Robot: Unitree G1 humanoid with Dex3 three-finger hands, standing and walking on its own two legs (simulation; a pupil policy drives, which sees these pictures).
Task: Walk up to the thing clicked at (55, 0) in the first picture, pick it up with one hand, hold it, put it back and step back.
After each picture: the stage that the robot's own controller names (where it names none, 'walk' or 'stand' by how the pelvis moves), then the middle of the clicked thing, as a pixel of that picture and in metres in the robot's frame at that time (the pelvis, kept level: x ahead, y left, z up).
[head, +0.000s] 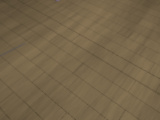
stand; out of the picture +2.31 +0.36 -0.66
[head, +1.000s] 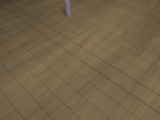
walk; (67, 8) +2.20 +0.34 -0.65
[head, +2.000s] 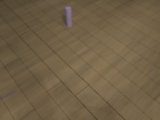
walk; (68, 17) +1.61 +0.24 -0.65
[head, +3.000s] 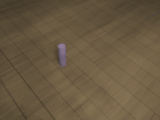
walk; (62, 55) +1.06 +0.21 -0.63
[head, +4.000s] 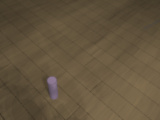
walk; (53, 88) +0.68 +0.18 -0.64
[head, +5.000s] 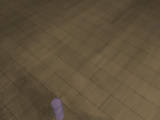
walk; (58, 110) +0.48 +0.18 -0.63
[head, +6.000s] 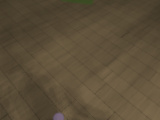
stand; out of the picture +0.42 +0.15 -0.65
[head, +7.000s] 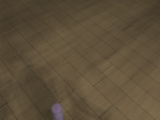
stand; (57, 115) +0.44 +0.15 -0.65
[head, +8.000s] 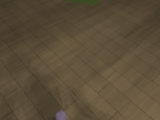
stand; out of the picture +0.44 +0.15 -0.66
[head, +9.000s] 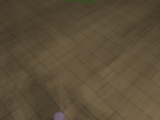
stand; out of the picture +0.43 +0.16 -0.66
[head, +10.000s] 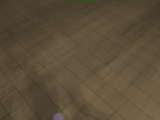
stand; out of the picture +0.42 +0.17 -0.66
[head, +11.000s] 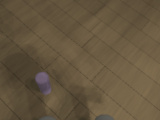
go down; (44, 84) +0.46 +0.17 -0.50
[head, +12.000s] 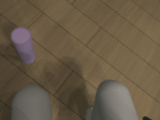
go down; (25, 48) +0.51 +0.20 -0.27
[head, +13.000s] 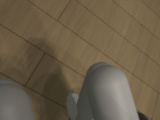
close in; out of the picture +0.49 +0.24 -0.19
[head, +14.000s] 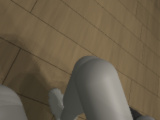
close; out of the picture +0.48 +0.27 -0.17
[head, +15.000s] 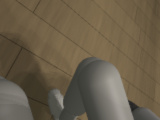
lift; out of the picture +0.43 +0.25 -0.17
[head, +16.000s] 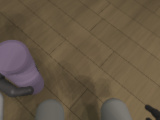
lift; (25, 74) +0.33 +0.18 +0.03
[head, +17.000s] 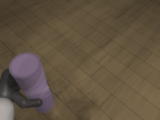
hold; (36, 88) +0.30 +0.15 +0.04
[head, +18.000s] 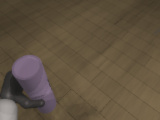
hold; (39, 89) +0.30 +0.15 +0.04
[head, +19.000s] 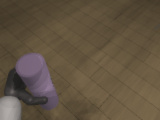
crouch; (41, 86) +0.31 +0.14 +0.03
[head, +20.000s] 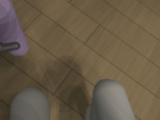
crouch; (9, 32) +0.47 +0.17 -0.03
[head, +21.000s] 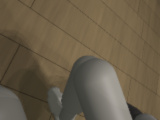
lower; out of the picture +0.45 +0.25 -0.18
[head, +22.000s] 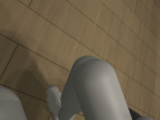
lower; out of the picture +0.45 +0.25 -0.18
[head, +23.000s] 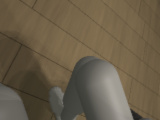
lower; out of the picture +0.45 +0.25 -0.17
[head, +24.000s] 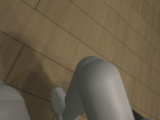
lower; out of the picture +0.44 +0.25 -0.17
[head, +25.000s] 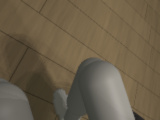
loosen; out of the picture +0.43 +0.22 -0.16
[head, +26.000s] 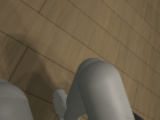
withdraw; out of the picture +0.44 +0.22 -0.18
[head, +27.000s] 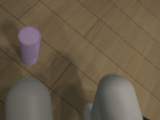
walk; (29, 49) +0.46 +0.18 -0.22
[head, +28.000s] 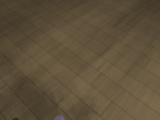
stand; out of the picture +0.38 +0.12 -0.58
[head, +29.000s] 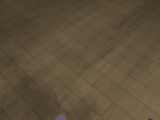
stand; out of the picture +0.39 +0.13 -0.60
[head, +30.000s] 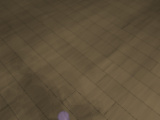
stand; out of the picture +0.40 +0.12 -0.61
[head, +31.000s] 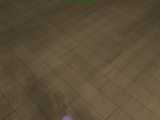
walk; out of the picture +0.41 +0.12 -0.66
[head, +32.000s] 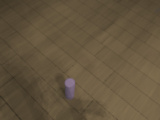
walk; (69, 89) +0.54 +0.06 -0.63
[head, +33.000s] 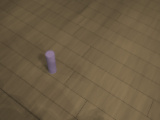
walk; (51, 62) +0.78 +0.22 -0.62
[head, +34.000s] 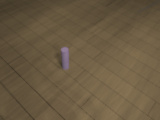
stand; (65, 59) +1.02 +0.16 -0.64
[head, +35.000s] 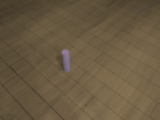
stand; (66, 61) +1.01 +0.15 -0.66
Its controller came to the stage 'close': yes
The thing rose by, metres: 0.69
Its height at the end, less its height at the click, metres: +0.00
